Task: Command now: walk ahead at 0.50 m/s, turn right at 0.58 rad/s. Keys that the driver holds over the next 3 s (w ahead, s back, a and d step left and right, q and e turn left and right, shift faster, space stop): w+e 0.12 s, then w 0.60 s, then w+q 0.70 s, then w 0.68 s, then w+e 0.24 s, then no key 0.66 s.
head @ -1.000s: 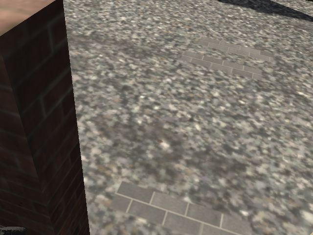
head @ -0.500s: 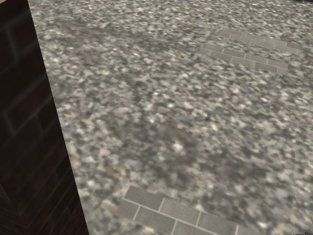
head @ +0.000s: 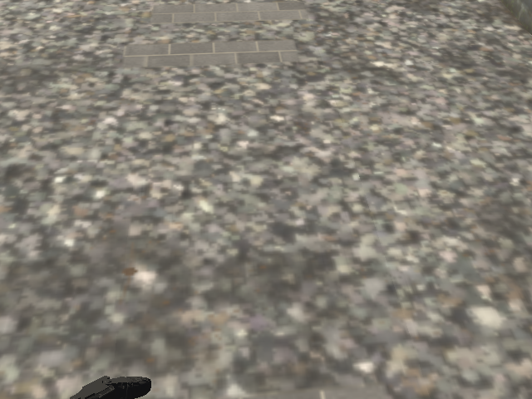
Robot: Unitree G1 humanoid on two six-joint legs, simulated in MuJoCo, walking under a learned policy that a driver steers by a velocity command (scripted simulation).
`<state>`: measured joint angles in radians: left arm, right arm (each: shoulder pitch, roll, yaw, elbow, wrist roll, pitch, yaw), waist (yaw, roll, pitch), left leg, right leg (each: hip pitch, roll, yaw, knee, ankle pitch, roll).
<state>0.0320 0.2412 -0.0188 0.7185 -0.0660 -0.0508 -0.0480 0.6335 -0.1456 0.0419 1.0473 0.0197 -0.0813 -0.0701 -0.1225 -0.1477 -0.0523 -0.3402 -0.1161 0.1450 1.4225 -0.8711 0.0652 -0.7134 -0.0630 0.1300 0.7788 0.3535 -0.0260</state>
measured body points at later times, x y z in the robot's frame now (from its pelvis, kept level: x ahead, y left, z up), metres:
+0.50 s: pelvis +0.33 +0.00 -0.06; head +0.35 +0.00 +0.39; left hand +0.46 +0.25 -0.18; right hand +0.49 -0.27 -0.14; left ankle +0.39 +0.10 -0.79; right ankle +0.21 -0.11 -0.71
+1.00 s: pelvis +0.60 -0.08 -0.05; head +0.63 -0.09 +0.40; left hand +0.73 +0.17 -0.16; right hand +0.69 -0.35 -0.17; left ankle +0.59 +0.07 -0.69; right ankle +0.60 -0.19 -0.79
